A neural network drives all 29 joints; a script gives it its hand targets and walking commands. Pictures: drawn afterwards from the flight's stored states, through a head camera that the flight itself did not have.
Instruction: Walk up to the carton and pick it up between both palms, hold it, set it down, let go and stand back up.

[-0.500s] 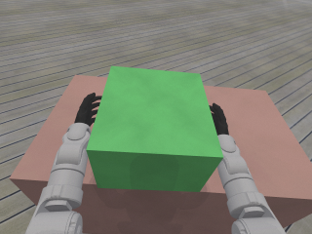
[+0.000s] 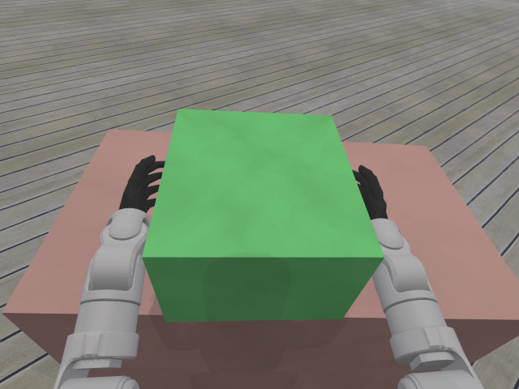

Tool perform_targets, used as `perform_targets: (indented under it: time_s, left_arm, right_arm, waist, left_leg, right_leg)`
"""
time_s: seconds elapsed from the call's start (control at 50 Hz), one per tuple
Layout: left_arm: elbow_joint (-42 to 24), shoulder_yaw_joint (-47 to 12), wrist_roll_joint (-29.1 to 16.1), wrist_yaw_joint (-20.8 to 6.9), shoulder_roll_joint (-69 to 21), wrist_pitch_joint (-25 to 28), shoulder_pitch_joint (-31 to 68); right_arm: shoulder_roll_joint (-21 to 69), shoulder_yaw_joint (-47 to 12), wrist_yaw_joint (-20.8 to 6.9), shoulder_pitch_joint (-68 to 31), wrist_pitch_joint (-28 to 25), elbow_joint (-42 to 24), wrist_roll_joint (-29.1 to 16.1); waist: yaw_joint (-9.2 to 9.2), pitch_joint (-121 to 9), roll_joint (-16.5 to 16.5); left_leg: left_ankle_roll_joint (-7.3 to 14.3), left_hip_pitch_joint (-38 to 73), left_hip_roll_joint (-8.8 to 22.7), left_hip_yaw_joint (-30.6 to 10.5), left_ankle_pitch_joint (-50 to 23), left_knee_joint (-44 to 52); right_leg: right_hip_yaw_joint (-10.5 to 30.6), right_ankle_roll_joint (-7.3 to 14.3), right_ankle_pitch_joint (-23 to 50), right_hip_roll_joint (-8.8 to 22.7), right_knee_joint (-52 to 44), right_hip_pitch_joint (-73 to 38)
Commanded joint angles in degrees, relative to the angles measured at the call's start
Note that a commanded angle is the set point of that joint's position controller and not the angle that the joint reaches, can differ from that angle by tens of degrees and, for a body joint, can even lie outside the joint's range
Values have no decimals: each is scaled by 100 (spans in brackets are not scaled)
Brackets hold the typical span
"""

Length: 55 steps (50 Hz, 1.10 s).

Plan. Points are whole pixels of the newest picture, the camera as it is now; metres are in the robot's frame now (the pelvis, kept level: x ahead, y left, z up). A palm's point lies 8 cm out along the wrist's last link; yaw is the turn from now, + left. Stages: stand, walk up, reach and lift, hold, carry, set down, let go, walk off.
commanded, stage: reach and lift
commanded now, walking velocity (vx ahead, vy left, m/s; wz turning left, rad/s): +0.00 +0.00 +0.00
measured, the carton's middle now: (256, 208) +0.37 -0.01 +0.10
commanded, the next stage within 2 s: hold in 0.76 s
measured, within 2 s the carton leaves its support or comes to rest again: neither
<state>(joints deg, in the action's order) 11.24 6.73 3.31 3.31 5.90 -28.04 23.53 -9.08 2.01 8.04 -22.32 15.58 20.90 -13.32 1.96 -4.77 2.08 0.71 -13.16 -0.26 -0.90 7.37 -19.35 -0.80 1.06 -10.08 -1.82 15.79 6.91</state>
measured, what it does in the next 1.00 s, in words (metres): stands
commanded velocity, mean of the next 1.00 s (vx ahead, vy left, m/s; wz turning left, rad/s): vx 0.00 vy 0.00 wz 0.00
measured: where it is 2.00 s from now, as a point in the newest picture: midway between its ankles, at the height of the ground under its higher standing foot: outside the picture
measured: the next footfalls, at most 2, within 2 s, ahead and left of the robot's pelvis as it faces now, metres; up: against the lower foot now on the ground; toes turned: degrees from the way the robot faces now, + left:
none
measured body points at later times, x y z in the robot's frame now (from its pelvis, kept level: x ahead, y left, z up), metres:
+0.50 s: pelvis -0.01 +0.00 +0.00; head -0.04 +0.01 +0.45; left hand +0.36 +0.18 +0.15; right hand +0.36 -0.18 +0.14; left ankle +0.03 +0.11 -0.75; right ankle -0.02 -0.11 -0.75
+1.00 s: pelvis -0.01 -0.01 +0.00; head -0.05 +0.02 +0.45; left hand +0.36 +0.19 +0.16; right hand +0.36 -0.18 +0.16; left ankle +0.03 +0.11 -0.75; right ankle -0.02 -0.11 -0.75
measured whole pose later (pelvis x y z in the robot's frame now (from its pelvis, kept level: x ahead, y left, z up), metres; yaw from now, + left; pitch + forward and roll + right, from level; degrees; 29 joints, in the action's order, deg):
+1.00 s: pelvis -0.01 -0.01 +0.00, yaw +0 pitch -1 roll -1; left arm 10.5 11.4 5.3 0.9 6.1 -35.4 29.6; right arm -9.4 2.5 8.0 -31.0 21.1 25.0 -13.7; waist 1.7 -4.6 2.4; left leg 0.3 -10.7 -0.2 -1.4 5.6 -17.4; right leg -0.9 1.4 -9.1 -2.0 15.2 5.2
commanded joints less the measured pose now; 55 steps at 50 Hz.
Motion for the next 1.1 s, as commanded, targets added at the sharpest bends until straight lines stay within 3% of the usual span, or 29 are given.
perform_targets:
  time_s: [0.0, 0.14, 0.3, 0.32, 0.34, 0.42, 0.46, 0.48, 0.5, 0.54, 0.58, 0.64, 0.7, 0.72, 0.76, 0.78, 0.82, 0.86, 0.88, 0.94, 0.96, 0.98, 1.02, 1.04, 1.08]
  left_arm:
    - [-1650, -3035, -715, -817, -3826, 387, 3986]
    - [-1084, -2532, -528, -1033, -3784, 235, 4082]
    - [-718, -2312, -423, -1165, -3816, 267, 4344]
    - [-713, -2318, -425, -1164, -3824, 274, 4382]
    - [-1277, -2522, -411, -1087, -3693, 253, 4410]
    - [-1029, -2216, -334, -1055, -3458, 34, 4384]
    - [-1400, -2573, -530, -1007, -3739, 78, 4374]
    - [-1744, -2759, -608, -954, -3764, 103, 4375]
    - [-1809, -2781, -638, -910, -3689, 92, 4465]
    - [-1427, -2508, -508, -940, -3522, -37, 4346]
    - [-1117, -2244, -417, -1020, -3533, -104, 4397]
    - [-820, -2233, -359, -1045, -3688, -143, 4324]
    - [-849, -2305, -456, -986, -3746, -106, 4714]
    - [-972, -2400, -502, -949, -3872, -105, 4716]
    - [-1112, -2422, -526, -910, -3826, -107, 4775]
    - [-1336, -2590, -601, -893, -3896, -104, 4714]
    - [-1189, -2452, -543, -897, -3756, -186, 4602]
    - [-841, -2168, -378, -992, -3572, -296, 4464]
    - [-1110, -2209, -404, -1016, -3666, -312, 4493]
    - [-1496, -2424, -565, -1011, -3611, -283, 4545]
    - [-1390, -2384, -509, -1024, -3585, -314, 4518]
    - [-1470, -2388, -512, -1042, -3475, -297, 4715]
    - [-1370, -2416, -618, -1034, -3615, -287, 4889]
    - [-1089, -2238, -451, -1053, -3511, -341, 4925]
    - [-1322, -2352, -469, -1068, -3611, -347, 4929]
  right_arm:
    - [3534, -2911, -751, -5091, -326, -2537, -480]
    - [3610, -2647, -683, -5230, -203, -1962, -304]
    - [3714, -2417, -636, -5466, -298, -1500, -185]
    - [3726, -2411, -635, -5501, -312, -1492, -187]
    - [3628, -2473, -641, -5230, -268, -1647, -314]
    - [3498, -2376, -646, -5402, -91, -1591, -384]
    - [3525, -2514, -688, -5549, -188, -2081, -501]
    - [3568, -2715, -686, -5610, -189, -2400, -563]
    - [3616, -2744, -672, -5485, -145, -2347, -592]
    - [3470, -2511, -662, -5280, 16, -1828, -503]
    - [3440, -2367, -704, -5507, 49, -1734, -395]
    - [3463, -2326, -779, -5750, -37, -1845, -367]
    - [3436, -2305, -788, -5951, -23, -1543, -360]
    - [3532, -2380, -803, -6101, -78, -1849, -417]
    - [3545, -2382, -799, -6045, -75, -1823, -509]
    - [3558, -2538, -805, -6085, -68, -2075, -605]
    - [3444, -2415, -746, -5733, 50, -1672, -515]
    - [3391, -2302, -731, -5733, 126, -1475, -480]
    - [3508, -2389, -734, -5799, 113, -1665, -578]
    - [3522, -2546, -654, -5776, 120, -2042, -676]
    - [3485, -2497, -629, -5805, 160, -2045, -678]
    - [3541, -2442, -643, -5760, 222, -1828, -653]
    - [3540, -2334, -672, -5918, 219, -1874, -599]
    - [3457, -2173, -674, -5851, 283, -1429, -466]
    - [3590, -2337, -689, -5842, 264, -1673, -560]
  waist:
    - [-159, -2788, -374]
    - [-76, -2556, -139]
    - [58, -2358, -196]
    - [67, -2365, -216]
    - [107, -2516, -478]
    - [15, -2137, -234]
    - [57, -2720, -411]
    - [16, -3092, -337]
    - [98, -2990, -346]
    - [94, -2201, -312]
    - [1, -2000, -225]
    - [-175, -2285, -203]
    - [-54, -2347, -260]
    - [-152, -2623, -256]
    - [-67, -2639, -328]
    - [-112, -2923, -305]
    - [-23, -2461, -332]
    - [-55, -2240, -220]
    - [-100, -2453, -280]
    - [23, -2817, -261]
    - [49, -2709, -385]
    - [35, -2531, -337]
    - [23, -2378, -328]
    - [-16, -2060, -289]
    - [-62, -2577, -391]
  left_leg:
    - [-190, 2240, -83, -219, -1809, -161]
    - [-63, 2009, -121, -111, -1295, 48]
    - [-84, 1994, -142, -78, -1189, 97]
    - [-91, 2005, -143, -81, -1204, 89]
    - [-214, 2069, -136, -37, -1670, 17]
    - [-127, 1832, -145, 6, -1144, 178]
    - [-212, 2143, -92, -75, -1864, -35]
    - [-265, 2300, -111, -85, -2234, -153]
    - [-306, 2409, -86, -98, -2380, -197]
    - [-252, 2101, -110, -103, -1686, -16]
    - [-102, 1872, -117, -73, -871, 223]
    - [-69, 1911, -103, -24, -1078, 213]
    - [-117, 1943, -53, -92, -900, 233]
    - [-105, 2004, -49, -27, -1225, 125]
    - [-129, 2083, -77, -67, -1299, 116]
    - [-155, 2189, -44, -87, -1541, 28]
    - [-165, 2122, -66, -95, -1491, 42]
    - [-76, 1853, -96, -42, -1073, 216]
    - [-50, 1882, -114, 2, -1163, 183]
    - [-117, 1980, -150, -55, -1717, -3]
    - [-113, 1956, -141, -25, -1560, 28]
    - [-78, 1917, -148, -6, -1162, 149]
    - [-108, 1890, -120, -32, -1053, 156]
    - [-71, 1791, -133, 4, -830, 245]
    - [-62, 1929, -140, -16, -1214, 190]
  right_leg:
    - [17, -308, 1742, -109, -140, 242]
    - [86, -375, 1750, -38, -163, -33]
    - [17, -359, 1613, -35, -191, -76]
    - [7, -355, 1605, -38, -190, -71]
    - [39, -365, 1855, -58, -91, -253]
    - [0, -425, 1350, -7, -224, -222]
    - [-4, -368, 1802, -97, -87, -280]
    - [-11, -383, 2111, -162, -54, -370]
    - [-5, -381, 2212, -176, -48, -319]
    - [-10, -378, 1670, -59, -169, -118]
    - [8, -352, 918, 10, -252, -20]
    - [15, -339, 1089, -28, -235, -132]
    - [-13, -272, 697, -74, -279, 55]
    - [-16, -278, 977, -104, -224, -31]
    - [-11, -292, 1032, -76, -227, 117]
    - [-9, -285, 1279, -140, -173, -16]
    - [37, -273, 1267, -70, -242, 30]
    - [24, -324, 1023, -44, -304, -20]
    - [60, -327, 1193, -32, -226, -249]
    - [42, -424, 2016, -69, -101, -514]
    - [38, -428, 1808, -58, -121, -457]
    - [13, -405, 1377, -34, -205, -310]
    - [64, -341, 1111, -33, -243, -68]
    - [42, -334, 865, 16, -312, -1]
    - [88, -341, 1344, 0, -217, -293]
